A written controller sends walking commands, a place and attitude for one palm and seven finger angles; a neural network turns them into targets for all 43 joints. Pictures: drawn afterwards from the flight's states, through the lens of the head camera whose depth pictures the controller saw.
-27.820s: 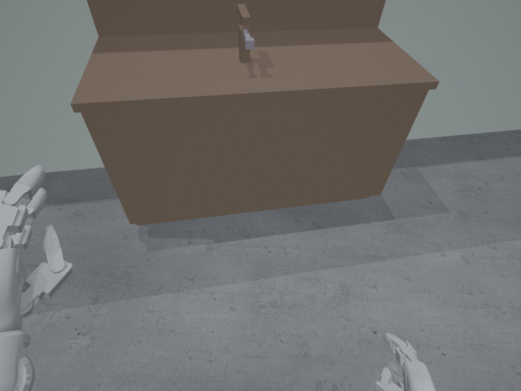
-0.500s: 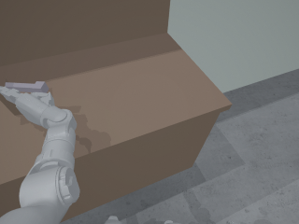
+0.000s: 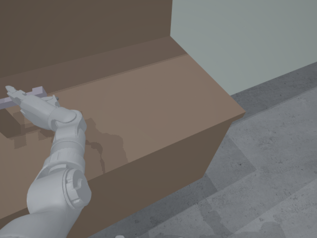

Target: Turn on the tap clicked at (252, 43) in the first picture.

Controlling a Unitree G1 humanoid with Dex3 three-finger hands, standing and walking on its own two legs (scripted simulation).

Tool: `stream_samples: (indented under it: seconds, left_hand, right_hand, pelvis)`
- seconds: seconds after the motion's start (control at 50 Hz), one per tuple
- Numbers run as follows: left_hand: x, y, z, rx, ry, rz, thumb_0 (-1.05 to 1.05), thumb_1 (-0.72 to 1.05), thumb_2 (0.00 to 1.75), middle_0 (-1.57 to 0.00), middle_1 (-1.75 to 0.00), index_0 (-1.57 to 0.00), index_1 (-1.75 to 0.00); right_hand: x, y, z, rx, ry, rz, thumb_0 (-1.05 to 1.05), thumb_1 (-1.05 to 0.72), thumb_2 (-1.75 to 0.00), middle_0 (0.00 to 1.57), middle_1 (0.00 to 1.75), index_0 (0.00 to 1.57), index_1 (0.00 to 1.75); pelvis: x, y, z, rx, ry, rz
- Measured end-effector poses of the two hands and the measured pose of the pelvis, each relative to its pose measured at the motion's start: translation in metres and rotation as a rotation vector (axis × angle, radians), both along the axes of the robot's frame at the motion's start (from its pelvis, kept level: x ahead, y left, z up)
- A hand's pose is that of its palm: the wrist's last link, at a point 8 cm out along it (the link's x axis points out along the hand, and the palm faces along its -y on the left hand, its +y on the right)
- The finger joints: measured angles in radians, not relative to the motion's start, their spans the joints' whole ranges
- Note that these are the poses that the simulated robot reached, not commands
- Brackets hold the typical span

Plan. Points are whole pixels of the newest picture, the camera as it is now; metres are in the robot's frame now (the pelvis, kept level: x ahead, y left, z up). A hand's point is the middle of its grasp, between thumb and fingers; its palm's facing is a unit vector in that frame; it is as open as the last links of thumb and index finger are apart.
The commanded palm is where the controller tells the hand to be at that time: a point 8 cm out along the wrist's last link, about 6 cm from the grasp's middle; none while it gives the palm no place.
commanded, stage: lift the hand up off the lever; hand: left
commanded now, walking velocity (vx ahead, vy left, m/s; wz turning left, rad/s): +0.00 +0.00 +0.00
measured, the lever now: (39, 94) +0.48 +0.28 +0.10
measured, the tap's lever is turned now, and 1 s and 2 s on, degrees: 86 85 71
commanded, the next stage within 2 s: none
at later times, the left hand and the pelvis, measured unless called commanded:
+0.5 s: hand (51, 99) +0.46 +0.24 +0.11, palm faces +0.85 -0.52 -0.07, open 7.8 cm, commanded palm +0.40 +0.26 +0.13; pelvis +0.01 +0.03 +0.01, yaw +0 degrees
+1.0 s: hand (45, 98) +0.45 +0.25 +0.12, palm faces +0.85 -0.52 -0.06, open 7.8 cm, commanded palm +0.39 +0.26 +0.15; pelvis +0.02 +0.03 +0.02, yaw +0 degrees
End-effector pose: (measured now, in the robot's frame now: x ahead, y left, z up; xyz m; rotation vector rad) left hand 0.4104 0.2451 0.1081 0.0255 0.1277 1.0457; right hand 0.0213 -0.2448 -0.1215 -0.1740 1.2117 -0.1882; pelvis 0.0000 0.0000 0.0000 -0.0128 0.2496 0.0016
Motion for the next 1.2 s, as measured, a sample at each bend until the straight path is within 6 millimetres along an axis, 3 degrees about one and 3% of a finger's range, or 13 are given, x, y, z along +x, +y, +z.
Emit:
stream_samples:
  seconds: [0.42, 0.68, 1.2]
  left_hand:
    - [-0.007, 0.007, 0.004, -0.016, 0.0, -0.016, 0.08, 0.95, 1.01, -0.15, -0.15, -0.15, -0.15]
    - [-0.013, 0.014, 0.016, -0.028, -0.005, -0.017, 0.14, 0.91, 0.95, -0.16, -0.15, -0.15, -0.15]
    - [-0.02, 0.019, 0.021, -0.073, 0.017, -0.021, 0.03, 0.91, 0.91, -0.23, -0.16, -0.15, -0.15]
  right_hand:
    - [0.051, 0.022, 0.015, -0.011, -0.106, 0.044, 0.01, -0.91, -0.9, 0.2, 0.29, 0.2, 0.3]
    - [0.067, 0.034, 0.018, 0.012, -0.131, 0.071, 0.01, -0.91, -0.9, 0.2, 0.29, 0.2, 0.3]
    - [0.095, 0.029, 0.027, 0.003, -0.192, 0.087, 0.01, -0.91, -0.9, 0.2, 0.29, 0.2, 0.3]
  pelvis:
    - [0.009, 0.024, 0.008, -0.01, -0.036, -0.003]
    - [0.014, 0.029, 0.012, -0.012, -0.057, 0.001]
    - [0.024, 0.026, 0.017, -0.01, -0.085, 0.002]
